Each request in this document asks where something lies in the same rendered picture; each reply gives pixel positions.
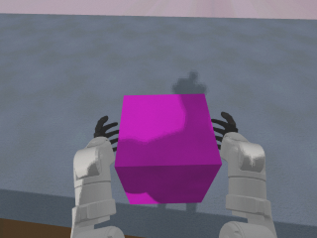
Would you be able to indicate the right robot forearm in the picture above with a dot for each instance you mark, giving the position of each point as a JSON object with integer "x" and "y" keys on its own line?
{"x": 246, "y": 180}

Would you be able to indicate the robot left upper arm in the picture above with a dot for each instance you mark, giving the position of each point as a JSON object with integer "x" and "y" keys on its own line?
{"x": 104, "y": 232}

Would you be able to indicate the left robot forearm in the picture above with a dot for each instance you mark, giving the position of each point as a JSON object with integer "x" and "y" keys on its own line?
{"x": 93, "y": 193}

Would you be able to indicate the robot right upper arm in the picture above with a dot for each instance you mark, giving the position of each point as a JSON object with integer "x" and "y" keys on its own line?
{"x": 236, "y": 229}

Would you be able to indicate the robot left hand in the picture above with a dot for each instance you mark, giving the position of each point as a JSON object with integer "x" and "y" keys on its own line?
{"x": 100, "y": 130}

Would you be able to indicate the robot right hand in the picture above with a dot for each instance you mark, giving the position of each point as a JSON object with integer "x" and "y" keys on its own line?
{"x": 229, "y": 127}

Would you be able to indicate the carton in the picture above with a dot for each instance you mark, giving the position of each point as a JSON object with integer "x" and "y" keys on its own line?
{"x": 167, "y": 150}

